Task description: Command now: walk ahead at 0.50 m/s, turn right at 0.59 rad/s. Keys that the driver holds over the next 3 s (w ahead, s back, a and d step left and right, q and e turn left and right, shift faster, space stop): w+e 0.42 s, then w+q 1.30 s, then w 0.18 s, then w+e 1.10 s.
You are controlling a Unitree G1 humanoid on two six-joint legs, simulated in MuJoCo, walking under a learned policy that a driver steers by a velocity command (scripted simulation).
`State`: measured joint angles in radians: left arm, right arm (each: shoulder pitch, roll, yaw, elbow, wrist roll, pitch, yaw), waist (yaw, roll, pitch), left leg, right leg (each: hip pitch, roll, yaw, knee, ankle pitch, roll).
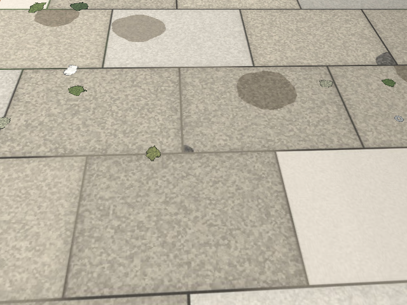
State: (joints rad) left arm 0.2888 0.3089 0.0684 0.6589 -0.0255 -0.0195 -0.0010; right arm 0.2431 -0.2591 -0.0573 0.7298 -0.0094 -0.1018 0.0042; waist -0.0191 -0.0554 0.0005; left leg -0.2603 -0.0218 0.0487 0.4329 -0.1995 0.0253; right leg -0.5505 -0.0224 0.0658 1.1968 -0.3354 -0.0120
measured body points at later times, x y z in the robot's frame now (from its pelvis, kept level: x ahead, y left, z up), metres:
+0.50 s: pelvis +0.26 -0.09 +0.00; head +0.29 -0.11 +0.44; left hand +0.47 +0.13 -0.10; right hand +0.29 -0.39 -0.12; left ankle +0.24 +0.09 -0.65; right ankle +0.28 -0.17 -0.74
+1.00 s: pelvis +0.56 -0.10 -0.02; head +0.60 -0.10 +0.43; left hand +0.68 +0.16 -0.13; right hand +0.68 -0.39 -0.11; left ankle +0.65 -0.04 -0.74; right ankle +0.38 -0.21 -0.64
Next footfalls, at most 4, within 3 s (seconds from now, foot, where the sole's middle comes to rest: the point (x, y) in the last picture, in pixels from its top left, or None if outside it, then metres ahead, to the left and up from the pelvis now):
0.36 right None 0.32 -0.18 -0.78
0.90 left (213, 252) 0.69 -0.04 -0.78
1.38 right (264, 192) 0.94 -0.26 -0.78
1.88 left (178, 154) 1.14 0.09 -0.78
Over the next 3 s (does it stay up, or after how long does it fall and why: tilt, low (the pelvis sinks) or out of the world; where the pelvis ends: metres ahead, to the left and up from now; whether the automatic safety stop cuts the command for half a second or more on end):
stays up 1.64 0.10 -0.01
